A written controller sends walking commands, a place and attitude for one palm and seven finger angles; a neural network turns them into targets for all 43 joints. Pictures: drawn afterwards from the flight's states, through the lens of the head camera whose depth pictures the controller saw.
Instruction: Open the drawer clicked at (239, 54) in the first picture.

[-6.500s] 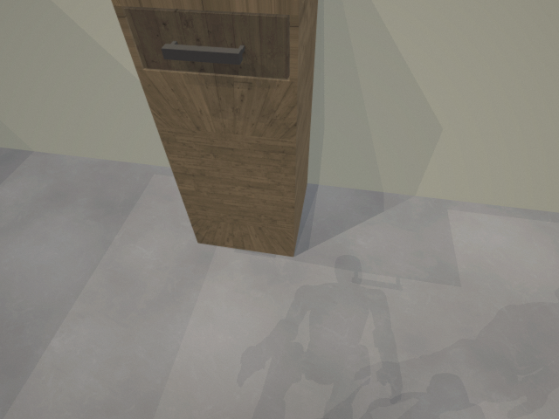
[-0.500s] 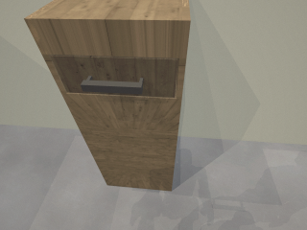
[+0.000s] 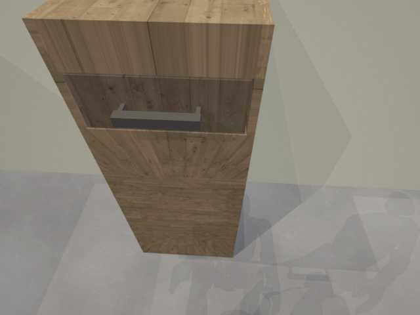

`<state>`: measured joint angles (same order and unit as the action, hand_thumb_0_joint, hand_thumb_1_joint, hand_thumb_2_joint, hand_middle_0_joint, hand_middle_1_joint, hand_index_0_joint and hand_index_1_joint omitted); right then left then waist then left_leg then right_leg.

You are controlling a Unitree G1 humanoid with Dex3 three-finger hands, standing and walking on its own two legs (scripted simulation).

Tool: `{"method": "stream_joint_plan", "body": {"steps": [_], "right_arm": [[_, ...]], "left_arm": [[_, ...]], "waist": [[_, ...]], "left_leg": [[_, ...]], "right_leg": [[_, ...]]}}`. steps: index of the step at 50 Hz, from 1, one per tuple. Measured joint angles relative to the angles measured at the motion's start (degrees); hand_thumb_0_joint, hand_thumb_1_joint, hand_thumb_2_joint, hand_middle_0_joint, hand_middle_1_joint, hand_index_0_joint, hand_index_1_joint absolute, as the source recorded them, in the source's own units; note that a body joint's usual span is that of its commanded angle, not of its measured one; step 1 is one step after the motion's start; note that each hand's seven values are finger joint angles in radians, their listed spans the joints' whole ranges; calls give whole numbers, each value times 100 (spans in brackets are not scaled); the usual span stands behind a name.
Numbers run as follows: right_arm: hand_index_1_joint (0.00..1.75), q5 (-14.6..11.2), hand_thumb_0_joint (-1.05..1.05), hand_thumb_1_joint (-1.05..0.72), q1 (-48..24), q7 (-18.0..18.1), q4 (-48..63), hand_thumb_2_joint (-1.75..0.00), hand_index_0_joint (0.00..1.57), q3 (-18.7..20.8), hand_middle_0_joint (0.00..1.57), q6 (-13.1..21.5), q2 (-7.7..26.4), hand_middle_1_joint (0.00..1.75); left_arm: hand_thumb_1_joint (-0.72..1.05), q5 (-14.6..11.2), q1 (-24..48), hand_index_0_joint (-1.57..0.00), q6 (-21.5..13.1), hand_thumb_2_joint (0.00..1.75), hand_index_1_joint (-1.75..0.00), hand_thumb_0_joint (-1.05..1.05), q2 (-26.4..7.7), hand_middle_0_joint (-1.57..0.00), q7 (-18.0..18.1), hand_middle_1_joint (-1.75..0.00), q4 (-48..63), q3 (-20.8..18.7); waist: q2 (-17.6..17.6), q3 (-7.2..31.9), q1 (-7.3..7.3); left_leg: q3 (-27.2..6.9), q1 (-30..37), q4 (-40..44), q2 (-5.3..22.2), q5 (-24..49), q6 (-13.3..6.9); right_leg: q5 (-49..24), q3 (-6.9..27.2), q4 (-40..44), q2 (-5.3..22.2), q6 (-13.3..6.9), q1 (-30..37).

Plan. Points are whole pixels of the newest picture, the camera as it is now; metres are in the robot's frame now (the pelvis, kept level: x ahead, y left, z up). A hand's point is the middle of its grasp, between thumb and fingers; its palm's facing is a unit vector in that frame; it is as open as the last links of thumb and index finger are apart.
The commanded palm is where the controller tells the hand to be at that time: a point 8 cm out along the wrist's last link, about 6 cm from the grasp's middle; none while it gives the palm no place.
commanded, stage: come to a stop and stand still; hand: left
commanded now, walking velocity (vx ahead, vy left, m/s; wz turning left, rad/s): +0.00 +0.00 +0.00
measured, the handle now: (158, 114) +0.49 +0.14 +0.12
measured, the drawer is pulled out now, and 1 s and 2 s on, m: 0.00 0.00 0.00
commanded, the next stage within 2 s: look again from close up in 0.40 s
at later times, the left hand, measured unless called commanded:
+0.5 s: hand out of the picture +0.02 +0.17 -0.17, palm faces +0.01 -0.98 -0.20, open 7.3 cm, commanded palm none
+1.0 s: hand out of the picture +0.02 +0.16 -0.17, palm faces +0.01 -0.98 -0.21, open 7.3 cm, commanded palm none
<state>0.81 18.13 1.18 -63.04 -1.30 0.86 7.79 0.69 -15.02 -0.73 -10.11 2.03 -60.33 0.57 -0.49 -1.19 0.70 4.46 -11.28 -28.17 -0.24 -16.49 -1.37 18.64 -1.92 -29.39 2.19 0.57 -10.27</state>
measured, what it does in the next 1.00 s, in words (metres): stands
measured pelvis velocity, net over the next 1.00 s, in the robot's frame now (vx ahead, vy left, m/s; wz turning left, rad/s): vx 0.01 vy -0.02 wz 0.01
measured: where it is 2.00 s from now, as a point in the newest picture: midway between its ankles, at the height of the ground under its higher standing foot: outside the picture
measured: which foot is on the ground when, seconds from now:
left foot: down 0.00-1.00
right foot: down 0.00-1.00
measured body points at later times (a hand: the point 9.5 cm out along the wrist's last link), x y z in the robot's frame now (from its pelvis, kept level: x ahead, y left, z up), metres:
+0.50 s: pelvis +0.02 +0.00 +0.00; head +0.03 +0.00 +0.45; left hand +0.02 +0.23 -0.16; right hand +0.04 -0.23 -0.16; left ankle -0.01 +0.10 -0.74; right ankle -0.03 -0.12 -0.74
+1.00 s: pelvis +0.01 -0.02 +0.00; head +0.03 -0.02 +0.45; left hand +0.02 +0.21 -0.15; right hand +0.03 -0.24 -0.16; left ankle -0.01 +0.10 -0.74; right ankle -0.03 -0.12 -0.74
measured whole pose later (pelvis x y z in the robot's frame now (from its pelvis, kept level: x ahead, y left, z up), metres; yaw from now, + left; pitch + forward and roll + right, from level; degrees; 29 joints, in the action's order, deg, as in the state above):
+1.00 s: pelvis +0.01 -0.02 +0.00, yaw +0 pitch +0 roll +1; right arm 0.6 13.4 1.8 -65.9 -0.7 1.0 9.2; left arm 1.0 -15.2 -0.9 -10.3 1.6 -63.4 0.3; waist 1.0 -1.4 -0.1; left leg 3.7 -8.2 -24.1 0.7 -15.4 0.3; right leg 18.2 -2.7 -26.0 1.0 -0.8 -7.4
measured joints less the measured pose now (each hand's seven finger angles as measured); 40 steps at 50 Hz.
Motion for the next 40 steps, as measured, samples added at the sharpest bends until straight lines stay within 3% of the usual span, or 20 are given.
{"method": "stream_joint_plan", "body": {"steps": [16,40], "right_arm": [[30,-19,0,-91,-395,72,-86,-90,20,65,20,48,149,30],[30,-21,0,-91,-519,64,-236,-90,20,58,20,6,165,30]], "left_arm": [[91,18,-40,-20,27,90,-30,0,51,-20,-6,-30,-234,-5],[91,28,-42,-20,-12,90,-30,0,-6,-20,-33,-30,-308,-13]], "waist": [[149,-61,-71],[136,-43,-91]], "left_leg": [[1,199,171,-40,-34,-5],[-55,297,367,59,69,119]], "right_leg": [[48,-1,146,31,29,190],[-19,-59,313,-78,-87,283]]}}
